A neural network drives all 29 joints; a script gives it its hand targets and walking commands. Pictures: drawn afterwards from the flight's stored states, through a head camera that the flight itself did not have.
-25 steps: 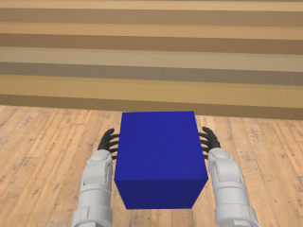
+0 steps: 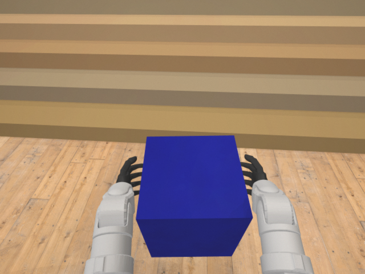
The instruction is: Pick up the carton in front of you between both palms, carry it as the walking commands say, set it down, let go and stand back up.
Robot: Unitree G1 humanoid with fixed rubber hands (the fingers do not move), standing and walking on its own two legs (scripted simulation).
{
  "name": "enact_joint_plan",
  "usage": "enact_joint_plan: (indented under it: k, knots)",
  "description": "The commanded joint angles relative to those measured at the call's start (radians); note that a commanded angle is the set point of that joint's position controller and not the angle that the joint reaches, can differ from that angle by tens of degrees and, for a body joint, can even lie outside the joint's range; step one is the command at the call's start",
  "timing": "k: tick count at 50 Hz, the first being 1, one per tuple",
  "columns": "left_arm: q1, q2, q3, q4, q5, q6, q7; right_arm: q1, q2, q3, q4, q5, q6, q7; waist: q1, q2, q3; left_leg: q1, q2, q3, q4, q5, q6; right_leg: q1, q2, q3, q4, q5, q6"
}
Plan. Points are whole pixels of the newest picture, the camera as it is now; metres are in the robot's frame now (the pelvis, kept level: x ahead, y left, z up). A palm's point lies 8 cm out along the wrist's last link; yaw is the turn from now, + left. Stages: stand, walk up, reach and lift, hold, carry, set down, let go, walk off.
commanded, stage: hold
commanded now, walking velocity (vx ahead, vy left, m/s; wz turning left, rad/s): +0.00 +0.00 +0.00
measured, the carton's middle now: (190, 198) +0.30 +0.00 -0.02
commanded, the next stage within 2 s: carry in 0.64 s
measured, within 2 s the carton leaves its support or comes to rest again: neither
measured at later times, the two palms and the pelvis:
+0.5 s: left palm (124, 189) +0.28 +0.15 +0.05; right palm (258, 186) +0.28 -0.15 +0.05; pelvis -0.01 +0.00 +0.00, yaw +0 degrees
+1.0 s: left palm (133, 152) +0.36 +0.14 +0.08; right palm (258, 151) +0.36 -0.16 +0.08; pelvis +0.09 -0.01 -0.03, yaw +1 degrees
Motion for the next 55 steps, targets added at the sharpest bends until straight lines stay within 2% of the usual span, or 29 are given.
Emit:
enact_joint_plan:
  k: [1, 7, 15, 31, 32, 34, 35, 36, 39, 42, 44, 45, 47, 48, 49, 50, 51, 52, 53, 54, 55]
  knots:
    - [-0.457, -0.871, -0.497, -0.031, -0.22, -0.02, -0.216, -0.458, 0.867, 0.499, -0.029, 0.221, -0.019, 0.217, 0.003, 0.003, -0.146, 0.016, -0.084, 0.014, -0.047, 0.068, 0.007, -0.009, 0.085, -0.014, -0.053, 0.07, -0.006]
    - [-0.538, -0.905, -0.513, -0.024, -0.232, -0.03, -0.226, -0.541, 0.898, 0.516, -0.025, 0.233, -0.031, 0.228, 0.003, 0.006, -0.197, 0.018, -0.082, 0.014, -0.028, 0.044, 0.009, -0.011, 0.084, -0.016, -0.034, 0.046, -0.009]
    - [-0.561, -0.907, -0.499, 0.015, -0.222, -0.031, -0.228, -0.559, 0.899, 0.499, 0.013, 0.219, -0.033, 0.228, 0.001, 0.002, -0.196, 0.017, -0.081, 0.018, -0.027, 0.021, 0.009, -0.016, 0.082, -0.019, -0.035, 0.023, -0.008]
    - [-0.485, -0.892, -0.514, -0.04, -0.23, -0.027, -0.219, -0.483, 0.889, 0.514, -0.039, 0.231, -0.025, 0.218, 0.001, 0.002, -0.217, 0.052, -0.086, 0.012, -0.03, 0.15, 0.004, 0.026, 0.086, -0.014, -0.039, 0.155, -0.002]
    - [-0.517, -0.901, -0.533, -0.04, -0.247, -0.019, -0.219, -0.52, 0.891, 0.531, -0.047, 0.246, -0.018, 0.218, 0.004, 0.014, -0.285, -0.056, 0.106, 0.029, 0.066, 0.044, 0.014, -0.077, -0.101, -0.022, 0.059, 0.042, -0.016]
    - [-0.531, -0.904, -0.558, -0.078, -0.276, -0.013, -0.216, -0.525, 0.902, 0.553, -0.074, 0.273, -0.012, 0.213, 0.003, 0.016, -0.266, -0.15, 0.091, -0.012, 0.019, -0.396, 0.021, -0.176, -0.079, 0.005, 0.018, -0.381, -0.027]
    - [-0.55, -0.908, -0.581, -0.103, -0.29, -0.008, -0.213, -0.539, 0.904, 0.576, -0.099, 0.29, -0.007, 0.208, 0.0, 0.015, -0.231, -0.196, 0.087, -0.022, 0.011, -0.522, 0.026, -0.226, -0.074, 0.013, 0.015, -0.502, -0.03]
    - [-0.565, -0.912, -0.606, -0.131, -0.304, -0.003, -0.209, -0.554, 0.905, 0.602, -0.128, 0.301, -0.001, 0.203, -0.001, 0.021, -0.209, -0.217, 0.094, -0.028, 0.019, -0.523, 0.031, -0.257, -0.075, 0.014, 0.029, -0.497, -0.032]
    - [-0.543, -0.912, -0.67, -0.21, -0.35, 0.03, -0.19, -0.526, 0.909, 0.667, -0.21, 0.335, 0.034, 0.182, 0.0, 0.022, -0.306, -0.197, 0.113, -0.041, 0.061, -0.347, 0.048, -0.236, -0.074, -0.01, 0.109, -0.315, -0.038]
    - [-0.52, -0.896, -0.727, -0.311, -0.382, 0.092, -0.164, -0.489, 0.893, 0.718, -0.309, 0.359, 0.096, 0.152, -0.005, 0.048, -0.307, -0.22, 0.146, -0.099, 0.056, -0.445, 0.071, -0.296, -0.081, -0.005, 0.151, -0.367, -0.045]
    - [-0.493, -0.87, -0.743, -0.37, -0.396, 0.141, -0.141, -0.463, 0.866, 0.732, -0.363, 0.367, 0.142, 0.129, -0.004, 0.054, -0.27, -0.252, 0.149, -0.092, 0.095, -0.387, 0.079, -0.315, -0.1, 0.002, 0.156, -0.329, -0.051]
    - [-0.467, -0.856, -0.743, -0.391, -0.402, 0.166, -0.127, -0.442, 0.853, 0.733, -0.387, 0.37, 0.167, 0.115, 0.0, 0.021, -0.27, -0.28, 0.136, -0.059, 0.152, -0.316, 0.075, -0.29, -0.12, 0.025, 0.152, -0.28, -0.059]
    - [-0.38, -0.811, -0.729, -0.428, -0.399, 0.213, -0.092, -0.395, 0.825, 0.738, -0.438, 0.382, 0.217, 0.085, 0.008, -0.136, -0.306, -0.42, 0.067, 0.079, 0.368, -0.152, 0.039, -0.121, -0.189, 0.138, 0.126, -0.052, -0.109]
    - [-0.33, -0.793, -0.717, -0.44, -0.392, 0.235, -0.071, -0.373, 0.806, 0.742, -0.468, 0.392, 0.241, 0.07, 0.014, -0.21, -0.303, -0.551, 0.019, 0.15, 0.403, -0.214, 0.012, 0.0, -0.235, 0.212, 0.107, 0.105, -0.152]
    - [-0.289, -0.786, -0.706, -0.458, -0.383, 0.256, -0.049, -0.365, 0.794, 0.751, -0.502, 0.408, 0.263, 0.056, 0.016, -0.237, -0.273, -0.628, 0.008, 0.189, 0.356, -0.296, 0.002, 0.051, -0.273, 0.261, 0.112, 0.272, -0.188]
    - [-0.264, -0.786, -0.701, -0.488, -0.377, 0.275, -0.026, -0.347, 0.79, 0.759, -0.531, 0.425, 0.284, 0.042, 0.009, -0.206, -0.263, -0.592, 0.003, 0.211, 0.269, -0.294, 0.0, 0.039, -0.277, 0.245, 0.143, 0.375, -0.194]
    - [-0.254, -0.786, -0.694, -0.527, -0.374, 0.29, -0.006, -0.325, 0.797, 0.759, -0.559, 0.44, 0.299, 0.028, -0.008, -0.141, -0.295, -0.396, 0.006, 0.206, 0.155, -0.228, 0.01, -0.073, -0.248, 0.16, 0.209, 0.39, -0.163]
    - [-0.236, -0.79, -0.701, -0.578, -0.388, 0.31, 0.01, -0.279, 0.816, 0.757, -0.582, 0.456, 0.313, 0.01, -0.023, -0.026, -0.338, -0.125, 0.036, 0.127, 0.062, -0.149, 0.041, -0.263, -0.165, -0.021, 0.382, 0.455, -0.089]
    - [-0.27, -0.797, -0.719, -0.666, -0.42, 0.328, 0.022, -0.229, 0.817, 0.741, -0.598, 0.448, 0.318, -0.011, -0.036, 0.236, -0.375, 0.18, 0.185, -0.109, 0.08, 0.208, 0.117, -0.57, -0.061, -0.177, 0.652, 0.374, -0.009]
    - [-0.271, -0.808, -0.747, -0.713, -0.445, 0.338, 0.032, -0.172, 0.825, 0.719, -0.616, 0.429, 0.325, -0.033, -0.032, 0.416, -0.352, 0.37, 0.347, -0.315, 0.04, 0.596, 0.206, -0.879, 0.014, -0.229, 0.731, -0.271, 0.015]
    - [-0.276, -0.806, -0.763, -0.745, -0.46, 0.34, 0.044, -0.157, 0.831, 0.707, -0.667, 0.424, 0.334, -0.05, -0.034, 0.235, -0.29, 0.418, 0.383, -0.344, 0.056, 0.687, 0.244, -0.979, -0.024, -0.181, 0.718, -0.424, -0.005]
